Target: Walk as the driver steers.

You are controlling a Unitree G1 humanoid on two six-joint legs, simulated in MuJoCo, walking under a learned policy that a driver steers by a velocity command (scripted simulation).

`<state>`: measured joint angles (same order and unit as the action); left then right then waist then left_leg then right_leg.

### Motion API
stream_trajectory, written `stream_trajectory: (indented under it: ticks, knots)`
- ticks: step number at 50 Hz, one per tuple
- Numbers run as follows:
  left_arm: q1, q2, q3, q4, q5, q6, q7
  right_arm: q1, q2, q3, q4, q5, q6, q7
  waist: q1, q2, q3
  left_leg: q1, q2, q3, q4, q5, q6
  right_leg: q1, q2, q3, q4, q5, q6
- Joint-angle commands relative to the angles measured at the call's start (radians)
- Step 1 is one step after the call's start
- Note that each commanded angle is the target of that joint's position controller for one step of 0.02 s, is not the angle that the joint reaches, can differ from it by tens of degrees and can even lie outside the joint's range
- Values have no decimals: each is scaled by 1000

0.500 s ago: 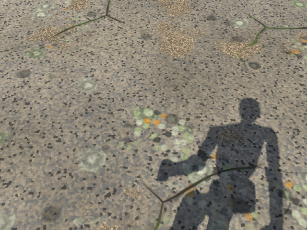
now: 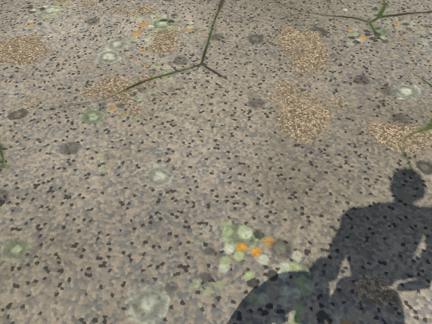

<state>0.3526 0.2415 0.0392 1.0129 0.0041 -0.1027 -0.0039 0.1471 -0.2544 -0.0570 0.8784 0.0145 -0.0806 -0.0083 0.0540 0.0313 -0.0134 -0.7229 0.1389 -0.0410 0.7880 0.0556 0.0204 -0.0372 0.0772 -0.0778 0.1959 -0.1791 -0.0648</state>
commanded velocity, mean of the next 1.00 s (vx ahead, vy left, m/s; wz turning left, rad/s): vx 0.48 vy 0.00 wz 0.20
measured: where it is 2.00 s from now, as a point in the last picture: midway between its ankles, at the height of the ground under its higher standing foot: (193, 235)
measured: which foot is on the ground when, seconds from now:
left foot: up 0.00-0.18, down 0.20-0.74, up 0.76-1.00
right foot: down 0.00-0.22, up 0.24-0.68, down 0.70-1.00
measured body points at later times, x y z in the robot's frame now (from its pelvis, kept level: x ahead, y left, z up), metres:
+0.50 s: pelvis +0.29 +0.09 +0.00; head +0.32 +0.11 +0.45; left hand +0.41 +0.39 -0.10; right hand +0.41 -0.16 -0.11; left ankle +0.26 +0.15 -0.75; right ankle +0.49 -0.06 -0.68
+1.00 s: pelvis +0.58 +0.10 +0.00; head +0.62 +0.10 +0.45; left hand +0.56 +0.38 -0.12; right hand +0.82 -0.11 -0.10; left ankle +0.67 +0.30 -0.69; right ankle +0.59 +0.03 -0.75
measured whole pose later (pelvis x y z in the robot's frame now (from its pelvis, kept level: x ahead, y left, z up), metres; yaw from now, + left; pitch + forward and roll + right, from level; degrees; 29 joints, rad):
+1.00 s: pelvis +0.58 +0.10 +0.00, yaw +11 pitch +2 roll +1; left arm 0.33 0.26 0.05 0.83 -0.01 -0.06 -0.01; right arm 0.12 -0.28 -0.05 0.69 -0.02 -0.09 -0.02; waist 0.06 0.03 0.04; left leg -0.64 0.05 -0.09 0.81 -0.17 -0.04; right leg -0.20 0.10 0.10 0.33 -0.16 -0.08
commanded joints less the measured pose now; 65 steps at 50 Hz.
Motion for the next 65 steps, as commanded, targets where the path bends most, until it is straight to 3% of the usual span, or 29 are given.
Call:
stream_trajectory:
  ticks: [1, 7, 10, 11, 12, 13, 14, 15, 17, 21, 26, 32, 35, 36, 37, 38, 39, 41, 43, 46, 48, 54, 58, 59, 60, 61, 62, 63, 65]
  knots:
    - [-7, 161, 30, -44, -6, -11, 13, -87, -28, 3, -71, 7, -8, 17, 4, -63, 92, 30, -21, 19, -110, 78, 5, -59, -293, 77, -120, 127, -132]
    - [10, 185, 43, -35, -14, 28, 17, -158, -49, 3, -153, 9, -11, 61, 4, -77, 98, 21, -69, 72, -201, -138, 67, 158, -357, 4, 36, 372, -88]
    - [-31, 189, 40, -75, -5, 52, 30, 162, -167, -63, -92, 11, -6, 58, -162, -78, -107, 511, -187, 128, -240, -158, 143, 33, -284, -90, 510, 772, -16]
    - [22, 126, 16, -118, 11, 35, 27, 312, -291, -101, -75, 4, 2, 42, -179, 94, -243, 904, 48, -267, -251, -198, 274, -342, -193, -112, 906, 437, 46]
    - [44, 52, -14, -133, 14, -8, 10, 306, -291, -93, -87, 14, -1, 42, -132, 230, -357, 1124, 219, -772, -455, -318, 406, -652, -2, 50, 1174, -347, 78]
    - [-50, 148, 12, -157, -24, -48, -7, 310, -216, -69, -88, 2, -3, 40, -170, 158, -322, 1115, 194, -713, -489, -338, 350, -762, -73, 189, 1228, -325, 42]
    - [-128, 163, 13, -185, -46, -65, -11, 256, -172, -58, -101, -3, -5, 35, -159, 102, -203, 992, 155, -554, -483, -264, 307, -790, -118, 172, 1192, -248, 19]
    - [-158, 155, 14, -189, -31, -69, -5, 179, -147, -49, -122, -7, -5, 37, -117, -16, -117, 825, 113, -436, -501, -162, 283, -750, -160, 162, 1099, -179, 17]
    - [-142, 157, 30, -190, -6, -42, 3, 91, -108, -35, -159, -18, -6, 35, -48, -15, -65, 623, 58, -333, -548, -36, 265, -612, -204, 166, 969, -128, 32]
    - [-199, 117, 29, -230, 13, -7, 12, 129, -161, -51, -159, -2, -9, 13, -38, -4, -7, 503, 14, -235, -594, 64, 273, -605, -181, 133, 752, 0, 100]
    - [-366, 75, 14, -279, 2, -18, -1, 205, -156, -50, -137, 3, 0, -5, -110, 50, 15, 476, -45, -162, -583, -57, 197, -505, -115, 103, 388, 325, 105]
    - [-421, 129, 23, -318, -7, -38, -26, 260, -162, -51, -95, -2, 9, -9, -124, 74, 39, 708, 65, -246, -487, -5, 180, -550, -116, 116, 287, 211, 36]
    - [-232, 182, 49, -270, -6, -41, -26, 229, -160, -46, -103, -11, 23, -11, -29, 74, -72, 757, 11, -167, -258, 393, 132, -299, -68, 58, 255, 152, -43]
    - [-68, 223, 60, -242, 1, -39, -26, 219, -136, -31, -124, -24, 23, -12, 38, 15, -208, 627, -39, -118, -15, 289, 102, -34, -181, 196, 297, 219, -110]
    - [57, 307, 88, -217, 2, -27, -27, 349, -70, -10, -126, -13, 5, -4, 16, -239, -346, 236, -191, -32, 365, -122, 10, 359, -386, 602, 267, 94, -285]
    - [76, 245, 72, -199, -30, -20, -38, 332, -91, -6, -130, -12, -12, 0, 26, -302, -331, 28, -214, -81, 478, -597, 3, 418, -428, 864, 108, -130, -302]
    - [3, 190, 56, -220, -37, -15, -36, 216, -157, -21, -157, 8, -26, 6, 33, -201, -164, -68, -149, -105, 524, -540, 18, 298, -402, 777, 87, -237, -246]
    - [-100, 156, 42, -256, -12, -1, -33, 90, -148, -20, -191, -11, -40, 7, -3, -46, -4, -32, -85, -63, 407, -412, 20, 23, -326, 588, 45, -89, -209]
    - [-130, 140, 34, -270, -3, 2, -28, 105, -130, -26, -197, -32, -37, 1, -53, -81, 7, 73, -58, -50, 289, -366, 0, -87, -263, 490, 24, 164, -195]
    - [-109, 187, 50, -268, -4, 6, -12, 100, -96, -20, -215, -37, -21, -14, -73, -100, -20, 133, -92, -9, 158, -339, -56, -157, -232, 355, 68, 654, -205]
    - [-85, 213, 62, -262, -18, 19, 2, 47, -79, -14, -230, -36, -12, -20, -61, -101, -44, 177, -124, 3, 38, -222, -72, -187, -194, 301, 98, 709, -171]
    - [-14, 196, 66, -253, -35, 82, 40, -115, -85, -14, -278, -18, -4, -3, -13, -138, -60, 257, -199, -36, -231, -69, -74, -148, -169, 392, 188, 468, -97]
    - [-96, 174, 66, -310, -30, 96, 48, -21, -136, -34, -261, -27, -30, 1, -85, -142, -84, 430, -155, -59, -439, 28, -18, -118, -128, 481, 358, 332, -46]
    - [-96, 125, 50, -340, -14, 90, 44, 50, -193, -47, -260, -47, -32, -10, -98, -45, -190, 661, 14, -174, -396, 290, 53, -230, -70, 423, 553, 160, -4]
    - [76, 63, 35, -328, -2, 83, 40, 60, -214, -44, -276, -67, -15, -20, -24, 198, -275, 912, 255, -418, -317, 727, 216, -463, 79, 306, 792, -519, 56]
    - [163, 151, 41, -318, -16, 86, 32, 94, -187, -46, -258, -39, 6, -13, -17, 257, -353, 916, 371, -592, -343, 547, 308, -546, 10, 260, 966, -577, 85]
    - [98, 221, 65, -303, -27, 103, 35, 52, -126, -32, -279, -27, 16, -14, -41, 121, -255, 835, 286, -491, -365, 370, 275, -586, -31, 246, 1049, -492, 122]
    - [24, 233, 74, -313, -28, 123, 40, 13, -103, -22, -283, -27, 29, -15, -48, 54, -182, 749, 213, -367, -384, 243, 227, -605, -51, 215, 1070, -416, 146]
    - [-27, 196, 72, -332, -23, 154, 47, -41, -117, -17, -279, -38, 46, -13, -34, 58, -92, 563, 131, -255, -443, 122, 211, -554, -72, 191, 1057, -332, 162]
Next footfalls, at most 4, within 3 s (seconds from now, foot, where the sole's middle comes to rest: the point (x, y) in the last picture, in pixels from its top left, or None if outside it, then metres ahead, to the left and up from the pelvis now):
0.20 left None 0.30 0.16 -0.78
0.70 right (223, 291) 0.63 0.04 -0.78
1.18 left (163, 240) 0.81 0.26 -0.78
1.56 right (231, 266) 0.72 0.02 -0.78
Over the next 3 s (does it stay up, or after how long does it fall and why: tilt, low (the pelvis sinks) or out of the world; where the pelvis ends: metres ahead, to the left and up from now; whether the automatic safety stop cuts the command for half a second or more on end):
stays up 1.18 0.27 -0.02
